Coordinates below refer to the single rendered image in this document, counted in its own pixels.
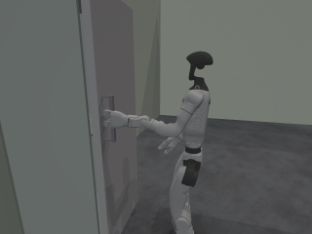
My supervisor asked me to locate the right robot forearm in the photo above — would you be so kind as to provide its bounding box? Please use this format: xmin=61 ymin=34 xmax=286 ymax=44
xmin=175 ymin=132 xmax=183 ymax=142

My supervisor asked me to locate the robot left hand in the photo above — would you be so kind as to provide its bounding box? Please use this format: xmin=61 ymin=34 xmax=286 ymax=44
xmin=103 ymin=109 xmax=127 ymax=129

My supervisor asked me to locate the robot right hand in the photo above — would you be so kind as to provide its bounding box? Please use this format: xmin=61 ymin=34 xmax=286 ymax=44
xmin=158 ymin=137 xmax=179 ymax=155

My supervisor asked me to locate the left robot shin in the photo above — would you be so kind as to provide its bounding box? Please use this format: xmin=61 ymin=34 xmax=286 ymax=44
xmin=172 ymin=217 xmax=194 ymax=234

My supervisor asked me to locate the left robot thigh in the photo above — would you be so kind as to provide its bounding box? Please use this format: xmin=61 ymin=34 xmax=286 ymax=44
xmin=169 ymin=161 xmax=199 ymax=226

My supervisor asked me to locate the left robot forearm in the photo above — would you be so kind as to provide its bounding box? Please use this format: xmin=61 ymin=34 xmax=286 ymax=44
xmin=125 ymin=114 xmax=178 ymax=137

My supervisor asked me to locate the handle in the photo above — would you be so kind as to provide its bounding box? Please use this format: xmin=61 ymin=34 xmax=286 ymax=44
xmin=101 ymin=95 xmax=117 ymax=142

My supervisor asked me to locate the robot left upper arm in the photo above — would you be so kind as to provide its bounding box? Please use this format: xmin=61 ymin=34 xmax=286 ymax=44
xmin=169 ymin=90 xmax=204 ymax=138

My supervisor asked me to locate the fridge door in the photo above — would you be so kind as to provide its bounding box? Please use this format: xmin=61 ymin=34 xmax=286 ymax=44
xmin=81 ymin=0 xmax=138 ymax=234

